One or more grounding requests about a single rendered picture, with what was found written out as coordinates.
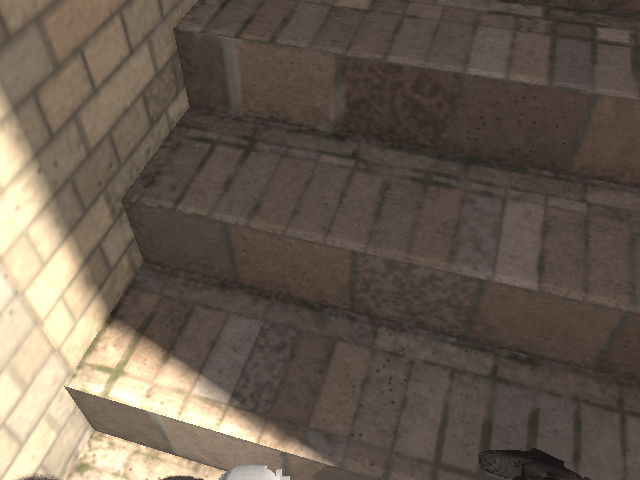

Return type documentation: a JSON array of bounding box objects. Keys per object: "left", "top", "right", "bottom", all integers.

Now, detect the right robot hand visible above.
[{"left": 479, "top": 448, "right": 591, "bottom": 480}]

